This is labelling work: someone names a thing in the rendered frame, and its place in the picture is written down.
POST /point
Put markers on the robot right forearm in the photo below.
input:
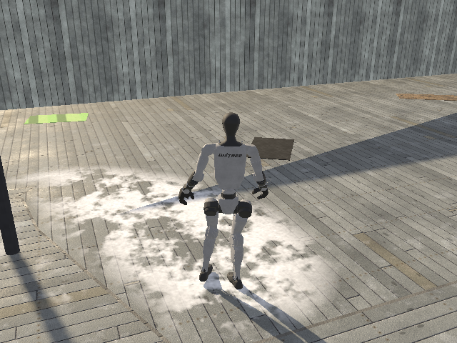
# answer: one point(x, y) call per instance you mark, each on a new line
point(262, 184)

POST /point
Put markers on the robot left hand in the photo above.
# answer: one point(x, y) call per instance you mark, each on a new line
point(182, 195)

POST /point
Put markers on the robot left upper arm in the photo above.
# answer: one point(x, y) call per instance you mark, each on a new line
point(208, 149)

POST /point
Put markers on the robot right hand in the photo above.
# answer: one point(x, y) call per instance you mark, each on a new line
point(265, 193)

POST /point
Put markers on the robot right upper arm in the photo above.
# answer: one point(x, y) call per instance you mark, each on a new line
point(255, 159)

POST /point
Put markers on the robot left forearm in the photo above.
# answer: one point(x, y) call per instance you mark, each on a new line
point(190, 184)

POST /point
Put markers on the humanoid robot head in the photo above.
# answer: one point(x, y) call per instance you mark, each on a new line
point(230, 123)

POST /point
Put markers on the robot right shin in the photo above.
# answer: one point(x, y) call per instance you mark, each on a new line
point(236, 258)

